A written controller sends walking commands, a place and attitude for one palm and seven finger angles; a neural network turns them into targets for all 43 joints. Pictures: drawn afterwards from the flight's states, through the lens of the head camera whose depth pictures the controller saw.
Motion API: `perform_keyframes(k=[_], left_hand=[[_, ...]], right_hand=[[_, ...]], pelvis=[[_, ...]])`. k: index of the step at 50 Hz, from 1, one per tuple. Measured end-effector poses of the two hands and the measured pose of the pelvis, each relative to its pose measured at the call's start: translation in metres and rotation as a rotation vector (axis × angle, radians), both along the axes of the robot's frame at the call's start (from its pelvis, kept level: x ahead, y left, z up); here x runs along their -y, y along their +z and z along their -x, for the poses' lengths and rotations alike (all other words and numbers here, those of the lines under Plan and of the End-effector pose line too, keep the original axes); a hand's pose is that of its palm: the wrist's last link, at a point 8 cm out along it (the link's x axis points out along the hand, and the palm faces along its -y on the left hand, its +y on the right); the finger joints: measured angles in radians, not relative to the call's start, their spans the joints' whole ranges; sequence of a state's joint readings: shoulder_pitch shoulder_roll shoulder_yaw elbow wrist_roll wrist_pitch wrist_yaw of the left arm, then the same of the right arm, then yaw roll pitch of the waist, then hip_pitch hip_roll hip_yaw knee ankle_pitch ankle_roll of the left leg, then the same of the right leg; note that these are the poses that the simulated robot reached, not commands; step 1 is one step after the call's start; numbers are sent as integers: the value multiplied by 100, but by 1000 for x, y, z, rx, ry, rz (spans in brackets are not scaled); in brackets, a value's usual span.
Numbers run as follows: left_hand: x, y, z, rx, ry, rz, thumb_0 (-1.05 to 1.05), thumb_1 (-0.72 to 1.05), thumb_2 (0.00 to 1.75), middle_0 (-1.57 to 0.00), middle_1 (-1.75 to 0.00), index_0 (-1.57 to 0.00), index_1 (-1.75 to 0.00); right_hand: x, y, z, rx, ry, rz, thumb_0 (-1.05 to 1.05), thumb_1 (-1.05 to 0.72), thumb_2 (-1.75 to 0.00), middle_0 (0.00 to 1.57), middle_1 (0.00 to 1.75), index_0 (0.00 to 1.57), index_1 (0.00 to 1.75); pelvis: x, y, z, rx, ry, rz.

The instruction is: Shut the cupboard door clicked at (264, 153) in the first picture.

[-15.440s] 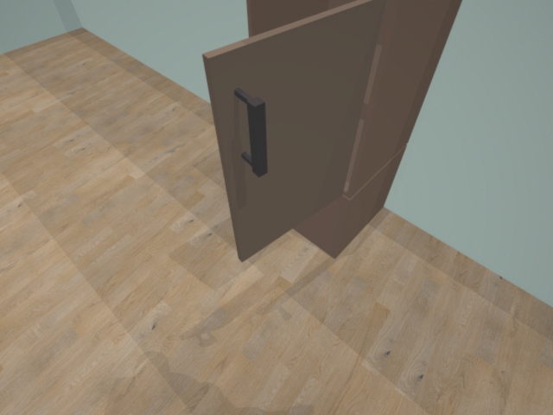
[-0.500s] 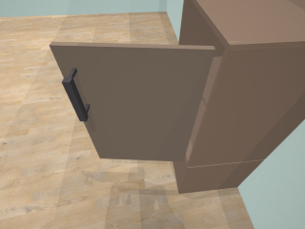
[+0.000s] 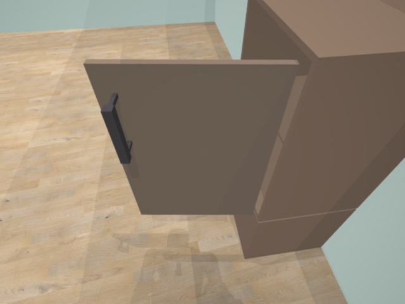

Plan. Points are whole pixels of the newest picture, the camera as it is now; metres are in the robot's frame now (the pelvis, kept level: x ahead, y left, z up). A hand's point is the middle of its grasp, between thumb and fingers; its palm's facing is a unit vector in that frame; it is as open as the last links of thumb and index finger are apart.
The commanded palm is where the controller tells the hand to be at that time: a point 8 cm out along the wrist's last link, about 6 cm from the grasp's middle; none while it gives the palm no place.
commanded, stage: look again from close up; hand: left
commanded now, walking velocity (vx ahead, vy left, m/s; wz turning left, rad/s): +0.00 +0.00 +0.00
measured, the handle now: (120, 130) +0.44 +0.21 +0.10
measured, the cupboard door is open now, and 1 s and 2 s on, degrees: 81 81 81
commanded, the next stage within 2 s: raise the hand and make a fist in 0.10 s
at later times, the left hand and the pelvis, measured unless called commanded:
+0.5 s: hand (124, 259) +0.20 +0.16 +0.02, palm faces +0.06 -1.00 +0.03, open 6.8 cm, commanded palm +0.11 +0.22 -0.04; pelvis -0.01 +0.00 -0.03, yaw +1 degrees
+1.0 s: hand (124, 275) +0.17 +0.15 +0.01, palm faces +0.01 -1.00 -0.02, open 4.3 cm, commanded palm +0.13 +0.22 +0.02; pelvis -0.04 -0.03 -0.06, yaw +2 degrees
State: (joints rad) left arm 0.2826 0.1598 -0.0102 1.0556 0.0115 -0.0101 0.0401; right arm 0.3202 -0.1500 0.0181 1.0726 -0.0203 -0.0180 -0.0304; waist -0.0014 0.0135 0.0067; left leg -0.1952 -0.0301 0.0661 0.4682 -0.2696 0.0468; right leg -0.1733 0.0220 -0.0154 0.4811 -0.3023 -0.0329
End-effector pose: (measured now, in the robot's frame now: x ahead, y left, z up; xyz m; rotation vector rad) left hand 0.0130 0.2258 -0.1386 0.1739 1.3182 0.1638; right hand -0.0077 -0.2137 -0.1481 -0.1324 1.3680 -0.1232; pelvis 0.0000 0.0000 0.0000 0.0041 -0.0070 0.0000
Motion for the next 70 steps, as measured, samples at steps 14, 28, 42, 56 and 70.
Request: perform_keyframes(k=[14,28,42,56,70], left_hand=[[-22,29,-40,243,90,-24,2,91,90,-21,-30,-20,-30],[16,123,-121,1300,-105,192,0,91,90,-36,-47,-36,-47],[21,164,-100,1511,-224,83,2,90,90,-61,-75,-60,-75],[-19,183,-123,1315,-61,-26,2,90,90,-87,-103,-86,-102],[-30,206,-148,1365,-125,69,2,89,90,-113,-131,-112,-131]], right_hand=[[-5,10,-14,113,8,60,1,-92,-90,20,30,21,30],[46,68,-184,841,189,140,1,-91,-90,20,30,20,30],[2,18,-191,886,294,-22,1,-90,-90,20,30,21,30],[57,15,-97,579,103,103,2,-90,-90,20,30,20,30],[9,64,-172,833,167,84,2,-91,-90,20,30,20,30]], pelvis=[[-12,-4,-5,-26,7,-3],[11,-49,24,-165,20,-15],[34,-83,55,-179,84,53],[26,-48,32,-149,44,10],[-2,-34,21,-110,45,28]])
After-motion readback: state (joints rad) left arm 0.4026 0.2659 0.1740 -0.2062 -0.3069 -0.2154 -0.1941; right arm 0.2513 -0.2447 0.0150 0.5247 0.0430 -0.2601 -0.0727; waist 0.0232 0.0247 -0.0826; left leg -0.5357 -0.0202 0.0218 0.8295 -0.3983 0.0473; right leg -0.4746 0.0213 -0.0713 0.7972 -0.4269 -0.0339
